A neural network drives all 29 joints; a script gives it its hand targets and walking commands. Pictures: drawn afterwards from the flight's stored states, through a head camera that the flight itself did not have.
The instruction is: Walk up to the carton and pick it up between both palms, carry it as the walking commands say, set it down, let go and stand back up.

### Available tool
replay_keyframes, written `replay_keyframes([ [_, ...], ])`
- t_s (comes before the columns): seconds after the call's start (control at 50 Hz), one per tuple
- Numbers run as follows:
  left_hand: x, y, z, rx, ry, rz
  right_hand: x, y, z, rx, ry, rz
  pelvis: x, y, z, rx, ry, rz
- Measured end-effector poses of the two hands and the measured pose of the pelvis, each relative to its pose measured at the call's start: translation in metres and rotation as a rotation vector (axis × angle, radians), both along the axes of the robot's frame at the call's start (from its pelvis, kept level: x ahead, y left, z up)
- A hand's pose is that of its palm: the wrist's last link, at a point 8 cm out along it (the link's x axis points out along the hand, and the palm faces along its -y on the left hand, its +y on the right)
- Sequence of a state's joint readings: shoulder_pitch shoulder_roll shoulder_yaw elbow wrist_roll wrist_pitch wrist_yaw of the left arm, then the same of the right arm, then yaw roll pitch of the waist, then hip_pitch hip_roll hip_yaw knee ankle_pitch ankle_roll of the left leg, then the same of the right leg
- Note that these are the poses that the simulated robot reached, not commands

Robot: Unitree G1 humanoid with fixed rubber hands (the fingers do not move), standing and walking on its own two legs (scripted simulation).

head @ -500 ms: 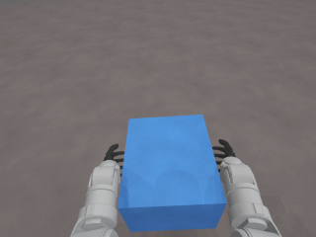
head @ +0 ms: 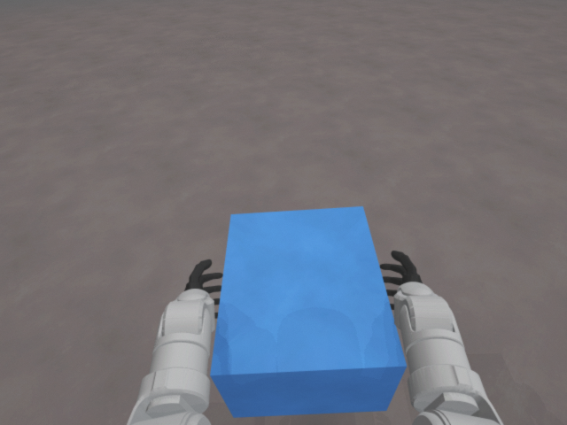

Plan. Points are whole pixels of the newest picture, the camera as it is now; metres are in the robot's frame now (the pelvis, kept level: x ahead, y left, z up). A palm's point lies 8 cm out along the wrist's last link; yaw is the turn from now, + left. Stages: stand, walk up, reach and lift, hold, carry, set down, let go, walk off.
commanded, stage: hold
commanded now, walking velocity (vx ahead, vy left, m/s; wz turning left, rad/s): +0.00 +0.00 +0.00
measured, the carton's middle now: (302, 304) +0.35 +0.00 -0.05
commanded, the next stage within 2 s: carry in 0.96 s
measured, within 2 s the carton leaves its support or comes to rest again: neither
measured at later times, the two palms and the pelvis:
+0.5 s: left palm (194, 310) +0.28 +0.16 +0.03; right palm (413, 304) +0.29 -0.16 +0.04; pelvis +0.00 +0.00 +0.00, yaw +0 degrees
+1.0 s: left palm (195, 309) +0.29 +0.17 +0.03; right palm (410, 300) +0.30 -0.16 +0.03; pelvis +0.01 +0.00 +0.00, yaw +0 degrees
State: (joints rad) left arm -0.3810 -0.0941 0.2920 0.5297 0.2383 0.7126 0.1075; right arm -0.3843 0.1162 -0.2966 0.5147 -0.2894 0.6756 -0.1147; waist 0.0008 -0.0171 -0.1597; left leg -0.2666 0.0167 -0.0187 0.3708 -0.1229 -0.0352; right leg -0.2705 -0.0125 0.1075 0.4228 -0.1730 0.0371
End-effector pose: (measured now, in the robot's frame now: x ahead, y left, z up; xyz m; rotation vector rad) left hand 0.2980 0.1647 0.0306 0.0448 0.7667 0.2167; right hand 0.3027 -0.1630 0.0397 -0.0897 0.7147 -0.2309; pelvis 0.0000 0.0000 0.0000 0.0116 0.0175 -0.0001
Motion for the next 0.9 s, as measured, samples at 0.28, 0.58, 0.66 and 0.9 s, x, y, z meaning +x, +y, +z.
replay_keyframes([
  [0.28,-0.011,0.001,-0.003,0.001,-0.001,0.010,-0.009,0.001,-0.004,0.020,0.002,-0.007,0.000,0.000,0.000,0.000,-0.005,0.000],
  [0.58,-0.012,-0.001,0.002,0.005,-0.015,0.009,-0.013,0.000,-0.001,0.001,-0.006,-0.002,-0.004,0.000,0.000,0.000,-0.014,0.000],
  [0.66,-0.010,-0.002,-0.001,0.004,-0.006,0.002,-0.011,-0.001,-0.003,-0.007,0.001,-0.002,-0.002,0.000,0.000,0.000,-0.011,0.000],
  [0.9,-0.005,0.000,-0.005,0.003,0.003,0.008,-0.003,0.000,-0.006,0.017,0.011,-0.003,0.006,-0.001,0.001,0.001,0.000,0.000],
])
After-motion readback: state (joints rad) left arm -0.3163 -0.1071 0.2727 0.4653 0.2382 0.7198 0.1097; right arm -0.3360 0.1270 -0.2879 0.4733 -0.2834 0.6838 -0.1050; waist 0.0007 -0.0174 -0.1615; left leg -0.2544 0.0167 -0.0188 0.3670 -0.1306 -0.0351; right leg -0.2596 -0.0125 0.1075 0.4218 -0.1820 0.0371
